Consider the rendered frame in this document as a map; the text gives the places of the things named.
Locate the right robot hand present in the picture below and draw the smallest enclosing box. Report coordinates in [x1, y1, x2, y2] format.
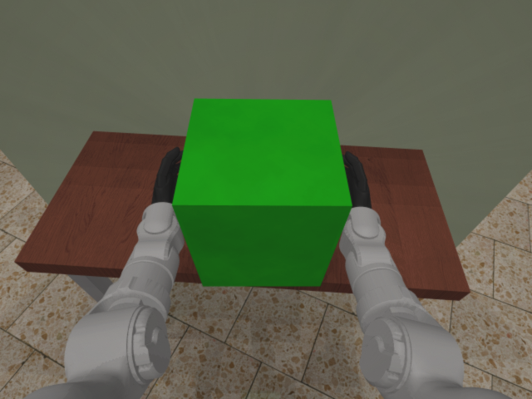
[342, 151, 372, 209]

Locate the right robot upper arm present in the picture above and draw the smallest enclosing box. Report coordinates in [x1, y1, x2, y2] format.
[359, 315, 512, 399]

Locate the left robot forearm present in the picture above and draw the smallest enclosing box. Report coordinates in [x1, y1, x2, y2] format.
[64, 202, 185, 379]

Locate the right robot forearm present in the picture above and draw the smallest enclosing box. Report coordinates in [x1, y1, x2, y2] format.
[339, 207, 464, 379]

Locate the left robot hand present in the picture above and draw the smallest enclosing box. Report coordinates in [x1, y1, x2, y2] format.
[151, 147, 183, 204]

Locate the left robot upper arm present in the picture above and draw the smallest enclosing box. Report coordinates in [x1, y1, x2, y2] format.
[23, 305, 171, 399]

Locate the table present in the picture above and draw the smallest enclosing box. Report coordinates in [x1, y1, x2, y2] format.
[14, 131, 470, 302]

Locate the carton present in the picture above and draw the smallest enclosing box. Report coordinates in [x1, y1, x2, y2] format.
[172, 99, 352, 287]

